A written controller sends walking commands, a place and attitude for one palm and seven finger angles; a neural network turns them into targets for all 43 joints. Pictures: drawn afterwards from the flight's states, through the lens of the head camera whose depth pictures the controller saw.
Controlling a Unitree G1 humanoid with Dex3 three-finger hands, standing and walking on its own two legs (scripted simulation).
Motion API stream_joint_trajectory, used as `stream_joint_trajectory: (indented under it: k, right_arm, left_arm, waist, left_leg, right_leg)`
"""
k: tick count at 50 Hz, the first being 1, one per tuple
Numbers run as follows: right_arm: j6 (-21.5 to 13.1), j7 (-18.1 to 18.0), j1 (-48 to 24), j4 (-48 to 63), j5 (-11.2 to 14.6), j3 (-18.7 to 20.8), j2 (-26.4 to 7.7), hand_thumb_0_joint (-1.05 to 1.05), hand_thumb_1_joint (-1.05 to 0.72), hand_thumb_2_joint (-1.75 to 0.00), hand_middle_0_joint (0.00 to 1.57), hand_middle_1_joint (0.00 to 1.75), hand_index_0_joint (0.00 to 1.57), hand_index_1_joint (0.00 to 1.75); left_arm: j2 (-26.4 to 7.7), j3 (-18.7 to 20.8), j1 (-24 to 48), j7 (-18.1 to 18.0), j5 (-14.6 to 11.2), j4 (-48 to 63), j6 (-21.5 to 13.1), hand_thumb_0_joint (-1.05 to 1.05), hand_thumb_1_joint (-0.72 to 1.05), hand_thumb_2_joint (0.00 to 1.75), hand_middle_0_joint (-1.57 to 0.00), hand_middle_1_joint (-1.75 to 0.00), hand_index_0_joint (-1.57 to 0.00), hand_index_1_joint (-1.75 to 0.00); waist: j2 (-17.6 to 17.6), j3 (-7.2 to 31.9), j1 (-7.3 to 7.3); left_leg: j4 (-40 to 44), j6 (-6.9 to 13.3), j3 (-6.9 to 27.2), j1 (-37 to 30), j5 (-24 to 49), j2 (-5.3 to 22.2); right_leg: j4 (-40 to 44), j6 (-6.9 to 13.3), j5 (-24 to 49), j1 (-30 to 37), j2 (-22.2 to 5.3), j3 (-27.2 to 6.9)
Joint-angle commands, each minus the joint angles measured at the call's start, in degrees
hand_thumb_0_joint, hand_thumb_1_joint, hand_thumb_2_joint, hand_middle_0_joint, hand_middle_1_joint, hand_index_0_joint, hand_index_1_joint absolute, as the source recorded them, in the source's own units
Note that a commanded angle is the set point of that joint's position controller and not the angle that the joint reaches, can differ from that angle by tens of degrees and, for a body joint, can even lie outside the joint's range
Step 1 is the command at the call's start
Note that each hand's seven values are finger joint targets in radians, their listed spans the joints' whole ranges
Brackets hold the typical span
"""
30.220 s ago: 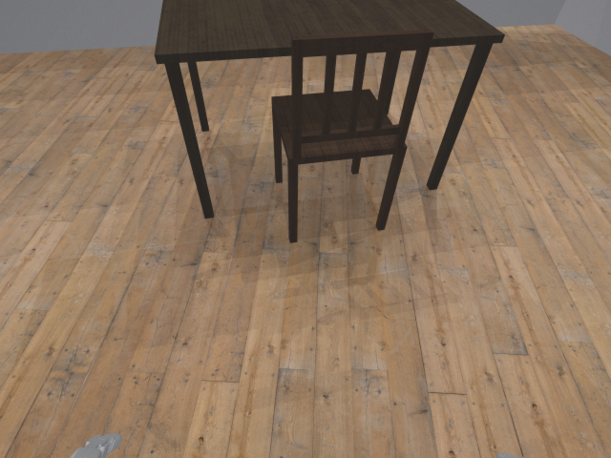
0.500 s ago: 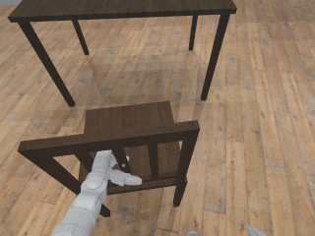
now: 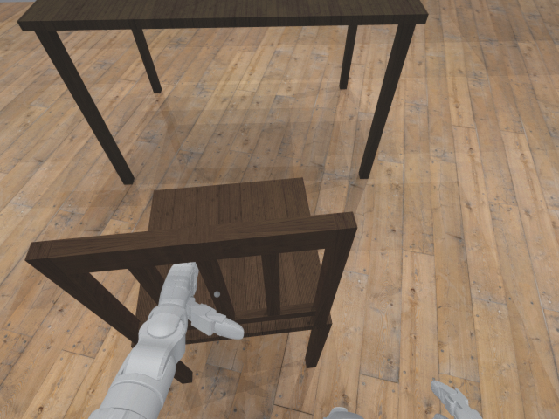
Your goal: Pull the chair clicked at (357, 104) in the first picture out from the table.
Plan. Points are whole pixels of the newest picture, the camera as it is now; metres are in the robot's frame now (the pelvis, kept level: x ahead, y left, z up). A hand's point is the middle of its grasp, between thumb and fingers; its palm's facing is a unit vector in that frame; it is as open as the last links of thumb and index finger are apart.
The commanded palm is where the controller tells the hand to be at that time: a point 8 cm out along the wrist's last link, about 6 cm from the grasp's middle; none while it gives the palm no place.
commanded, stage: draw the fingers out of the gap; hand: left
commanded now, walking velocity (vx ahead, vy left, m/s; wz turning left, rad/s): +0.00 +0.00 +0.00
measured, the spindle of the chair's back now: (218, 290) +0.33 +0.10 -0.07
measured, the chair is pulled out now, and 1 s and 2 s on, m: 0.62 0.62 0.62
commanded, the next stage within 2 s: draw the hand back to the body in 0.66 s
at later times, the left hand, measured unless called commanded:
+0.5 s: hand (203, 357) +0.22 +0.11 -0.05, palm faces -0.07 -0.99 -0.12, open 17.5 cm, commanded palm +0.20 +0.16 -0.03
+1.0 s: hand (168, 370) +0.19 +0.13 +0.03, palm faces +0.09 -1.00 +0.00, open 17.5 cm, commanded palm +0.15 +0.19 +0.02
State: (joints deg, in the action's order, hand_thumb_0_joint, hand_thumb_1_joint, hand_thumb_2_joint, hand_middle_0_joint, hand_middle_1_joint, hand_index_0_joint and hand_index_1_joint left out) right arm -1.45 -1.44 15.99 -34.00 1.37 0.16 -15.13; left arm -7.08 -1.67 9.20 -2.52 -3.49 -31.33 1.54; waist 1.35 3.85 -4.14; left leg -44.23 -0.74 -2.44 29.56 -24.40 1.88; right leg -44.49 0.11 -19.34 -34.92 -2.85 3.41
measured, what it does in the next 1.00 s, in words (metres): stands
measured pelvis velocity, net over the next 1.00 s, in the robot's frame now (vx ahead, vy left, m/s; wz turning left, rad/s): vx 0.00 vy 0.00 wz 0.05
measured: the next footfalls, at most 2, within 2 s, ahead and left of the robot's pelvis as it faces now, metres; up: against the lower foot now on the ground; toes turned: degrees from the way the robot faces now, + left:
none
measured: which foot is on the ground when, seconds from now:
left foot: down 0.00-1.00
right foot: down 0.00-1.00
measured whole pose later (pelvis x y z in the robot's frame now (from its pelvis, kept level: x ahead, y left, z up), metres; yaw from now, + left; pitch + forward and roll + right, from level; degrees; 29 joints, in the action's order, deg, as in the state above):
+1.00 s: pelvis +0.00 +0.00 -0.04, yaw +3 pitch +12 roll -1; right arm -7.4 -2.3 13.3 -28.7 1.7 0.6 -12.7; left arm -8.3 -5.4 -32.7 -1.3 -8.0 16.4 -15.6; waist 2.1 7.2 -0.6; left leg -60.0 -0.9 1.0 40.7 -31.4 1.3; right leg -58.1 0.2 -26.1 -43.8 -4.3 6.1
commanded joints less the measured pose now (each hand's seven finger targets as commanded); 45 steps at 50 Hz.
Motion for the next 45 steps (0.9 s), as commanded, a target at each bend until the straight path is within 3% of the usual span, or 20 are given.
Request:
stream_joint_trajectory:
  k: [1, 3, 5, 6, 8, 13, 15, 16, 22, 24, 28, 34, 35, 36, 37, 39, 40, 41, 44, 45]
  right_arm:
    - [-2.27, -0.44, -0.84, 8.72, 0.48, 2.83, -7.20, 0.00, -0.90, -0.90, 0.20, 0.30, 0.20, 0.30]
    - [-2.05, -0.40, -1.27, 9.45, 0.57, 2.76, -7.15, 0.00, -0.90, -0.90, 0.20, 0.30, 0.20, 0.30]
    - [-2.31, -0.58, -1.76, 10.48, 0.67, 2.81, -7.11, 0.00, -0.90, -0.90, 0.20, 0.30, 0.20, 0.30]
    - [-2.33, -0.67, -2.03, 10.56, 0.77, 2.81, -7.23, 0.00, -0.90, -0.90, 0.20, 0.30, 0.20, 0.30]
    - [-2.74, -0.94, -2.37, 11.14, 0.70, 2.75, -7.01, 0.00, -0.90, -0.90, 0.20, 0.30, 0.20, 0.30]
    - [-3.59, -1.52, -3.04, 11.80, 0.70, 2.57, -7.00, 0.00, -0.90, -0.90, 0.20, 0.30, 0.20, 0.30]
    - [-4.12, -1.74, -3.47, 12.14, 0.69, 2.38, -6.79, 0.00, -0.90, -0.90, 0.20, 0.30, 0.20, 0.30]
    - [-4.18, -1.76, -3.68, 12.38, 0.70, 2.32, -6.90, 0.00, -0.90, -0.90, 0.20, 0.30, 0.20, 0.30]
    - [-4.42, -2.01, -4.50, 14.11, 0.60, 1.80, -6.74, 0.00, -0.90, -0.90, 0.20, 0.30, 0.20, 0.30]
    - [-4.56, -2.34, -4.68, 14.46, 0.52, 1.99, -6.88, 0.00, -0.90, -0.90, 0.20, 0.30, 0.20, 0.30]
    - [-5.24, -2.55, -4.89, 15.78, 0.58, 1.79, -6.30, 0.00, -0.90, -0.90, 0.20, 0.30, 0.20, 0.30]
    - [-5.17, -2.79, -5.46, 16.44, 0.47, 1.84, -5.87, 0.00, -0.90, -0.90, 0.20, 0.30, 0.20, 0.30]
    - [-5.34, -2.73, -5.41, 17.06, 0.48, 1.83, -5.67, 0.00, -0.90, -0.90, 0.20, 0.30, 0.20, 0.30]
    - [-5.16, -2.76, -5.71, 17.11, 0.55, 2.02, -5.48, 0.00, -0.90, -0.90, 0.20, 0.30, 0.20, 0.30]
    - [-5.16, -2.71, -5.72, 17.62, 0.53, 1.84, -5.40, 0.00, -0.90, -0.90, 0.20, 0.30, 0.20, 0.30]
    - [-5.27, -2.90, -5.95, 17.76, 0.53, 1.94, -5.32, 0.00, -0.90, -0.90, 0.20, 0.30, 0.20, 0.30]
    - [-6.81, -2.96, -5.48, 17.05, 0.45, 1.91, -4.26, 0.00, -0.90, -0.90, 0.20, 0.30, 0.20, 0.30]
    - [-7.75, -2.86, -5.99, 15.54, 0.35, 2.29, -4.49, 0.00, -0.90, -0.90, 0.20, 0.30, 0.20, 0.30]
    - [-9.02, -2.46, -5.13, 14.76, 0.59, 2.57, -4.09, 0.00, -0.90, -0.90, 0.20, 0.30, 0.20, 0.30]
    - [-9.21, -2.17, -5.32, 14.44, 0.72, 2.67, -3.84, 0.00, -0.90, -0.90, 0.20, 0.30, 0.20, 0.30]
  left_arm:
    - [-6.44, 2.48, 2.45, 0.38, -0.09, 13.34, -1.85, 0.00, -0.55, 0.20, 0.00, 0.00, 0.00, 0.00]
    - [-6.68, 2.04, 0.25, 0.66, 0.06, 15.90, -1.46, 0.00, -0.55, 0.20, 0.00, 0.00, 0.00, 0.00]
    - [-5.73, 0.48, -2.54, 0.66, -0.12, 19.57, -1.28, 0.00, -0.55, 0.20, 0.00, 0.00, 0.00, 0.00]
    - [-6.42, 1.09, -4.56, 0.68, -0.20, 19.50, -0.97, 0.00, -0.55, 0.20, 0.00, 0.00, 0.00, 0.00]
    - [-6.07, 0.07, -4.67, 0.43, -0.28, 24.34, -1.26, 0.00, -0.55, 0.20, 0.00, 0.00, 0.00, 0.00]
    - [-6.85, -0.67, -10.64, 0.16, 0.00, 29.66, -1.11, 0.00, -0.55, 0.20, 0.00, 0.00, 0.00, 0.00]
    - [-6.24, -2.13, -12.32, 0.40, 0.18, 32.28, -1.10, 0.00, -0.55, 0.20, 0.00, 0.00, 0.00, 0.00]
    - [-6.86, -1.25, -15.49, 0.38, 0.09, 31.62, -0.69, 0.00, -0.55, 0.20, 0.00, 0.00, 0.00, 0.00]
    - [-4.92, -4.64, -20.17, 0.81, 0.65, 36.10, 1.08, 0.00, -0.55, 0.20, 0.00, 0.00, 0.00, 0.00]
    - [-6.93, -2.88, -22.16, 0.60, 0.66, 37.93, 1.26, 0.00, -0.55, 0.20, 0.00, 0.00, 0.00, 0.00]
    - [-5.18, -5.28, -25.98, 0.86, 0.73, 43.38, 0.93, 0.00, -0.55, 0.20, 0.00, 0.00, 0.00, 0.00]
    - [-5.99, -5.00, -33.40, 0.36, 1.61, 45.21, 2.09, 0.00, -0.55, 0.20, 0.00, 0.00, 0.00, 0.00]
    - [-4.87, -6.53, -34.64, 0.46, 1.84, 47.33, 1.93, 0.00, -0.55, 0.20, 0.00, 0.00, 0.00, 0.00]
    - [-5.51, -5.55, -37.20, 0.35, 1.97, 47.15, 2.20, 0.00, -0.55, 0.20, 0.00, 0.00, 0.00, 0.00]
    - [-4.33, -7.02, -38.35, 0.46, 2.21, 48.41, 2.28, 0.00, -0.55, 0.20, 0.00, 0.00, 0.00, 0.00]
    - [-5.12, -6.82, -38.50, 0.19, 2.08, 50.19, 2.46, 0.00, -0.55, 0.20, 0.00, 0.00, 0.00, 0.00]
    - [-0.35, -5.37, -33.92, 0.21, -4.80, 60.65, -5.51, 0.00, -0.55, 0.20, 0.00, 0.00, 0.00, 0.00]
    - [-3.26, -3.27, -37.91, 0.32, -4.51, 57.44, -9.26, 0.00, -0.55, 0.20, 0.00, 0.00, 0.00, 0.00]
    - [-5.98, -0.46, -39.37, 0.15, -5.36, 62.27, -15.28, 0.00, -0.55, 0.20, 0.00, 0.00, 0.00, 0.00]
    - [-5.21, -0.79, -40.44, 0.42, -5.24, 62.17, -17.51, 0.00, -0.55, 0.20, 0.00, 0.00, 0.00, 0.00]
  waist:
    - [-2.26, 15.84, 1.63]
    - [-2.01, 15.25, 1.55]
    - [-3.36, 15.60, 1.33]
    - [-4.49, 13.99, 1.32]
    - [-2.95, 15.09, 1.06]
    - [-3.75, 13.94, 0.66]
    - [-1.96, 13.96, 0.47]
    - [-2.50, 12.84, 1.02]
    - [-4.01, 11.60, 0.27]
    - [-3.67, 12.19, 0.82]
    - [-2.11, 13.05, 0.68]
    - [-3.12, 10.60, 0.97]
    - [-2.31, 11.49, 0.90]
    - [-2.66, 11.40, 1.37]
    - [-1.99, 11.28, 1.34]
    - [-2.11, 10.83, 0.98]
    - [-5.46, 10.33, 0.56]
    - [-3.73, 11.53, 1.81]
    - [0.86, 13.53, 2.68]
    - [1.85, 13.47, 2.84]
  left_leg:
    - [5.55, 1.45, 0.08, -0.22, 15.28, -1.15]
    - [5.38, 1.38, 0.19, -0.06, 15.52, -1.03]
    - [5.02, 1.55, 0.34, 0.23, 15.77, -1.07]
    - [4.89, 1.51, 0.45, 0.62, 14.99, -0.94]
    - [4.53, 1.61, 0.59, 0.08, 14.93, -1.15]
    - [3.17, 1.74, 1.31, 0.37, 14.50, -1.24]
    - [2.73, 1.78, 1.57, -0.34, 14.53, -1.36]
    - [2.59, 1.67, 1.74, 0.44, 14.09, -1.33]
    - [1.20, 1.75, 2.57, 1.63, 12.16, -1.63]
    - [0.63, 1.80, 2.66, 1.97, 12.72, -1.72]
    - [-0.38, 1.80, 2.95, 1.23, 13.44, -1.85]
    - [-1.31, 1.73, 3.52, 3.86, 12.16, -2.00]
    - [-1.56, 1.76, 3.31, 3.37, 12.05, -2.07]
    - [-1.56, 1.67, 3.48, 3.60, 12.01, -1.89]
    - [-1.64, 1.68, 3.50, 3.57, 12.41, -1.95]
    - [-2.15, 1.76, 3.74, 4.44, 11.75, -2.02]
    - [-4.34, 1.07, 4.04, 5.56, 11.63, -2.30]
    - [-5.13, 0.97, 3.77, 6.03, 10.71, -2.42]
    - [-5.23, 0.73, 4.01, 5.36, 12.52, -2.34]
    - [-5.58, 0.52, 4.04, 5.25, 12.85, -2.26]
  right_leg:
    - [4.29, 0.26, 17.68, 16.00, 0.04, -1.15]
    - [4.02, 0.31, 17.69, 15.54, -0.01, -1.01]
    - [3.98, 0.23, 18.35, 16.14, -0.01, -1.05]
    - [4.09, 0.17, 17.42, 15.30, 0.00, -0.85]
    - [3.83, 0.10, 17.00, 15.20, -0.06, -0.90]
    - [3.25, -0.05, 16.42, 13.86, -0.18, -0.86]
    - [3.03, 0.07, 15.85, 13.02, -0.28, -0.65]
    - [2.83, 0.10, 15.09, 12.57, -0.30, -0.46]
    - [2.05, -0.13, 12.18, 9.83, -0.34, 0.20]
    - [1.71, 0.10, 12.79, 10.64, -0.42, 0.00]
    - [0.69, 0.05, 12.64, 9.19, -0.48, 0.34]
    - [0.08, 0.38, 10.56, 7.72, -0.48, 0.67]
    - [-0.17, 0.18, 10.37, 7.38, -0.56, 0.55]
    - [-0.54, 0.28, 10.01, 7.02, -0.46, 0.85]
    - [-0.88, 0.36, 10.04, 6.58, -0.47, 1.08]
    - [-0.80, 0.48, 9.26, 6.37, -0.49, 0.90]
    - [-1.82, 0.24, 9.61, 3.11, 0.22, 1.91]
    - [-2.85, 0.46, 8.06, 2.98, 0.24, 1.31]
    - [-4.60, 0.97, 8.08, 3.22, 0.33, 1.42]
    - [-5.39, 1.00, 7.69, 1.92, 0.44, 1.51]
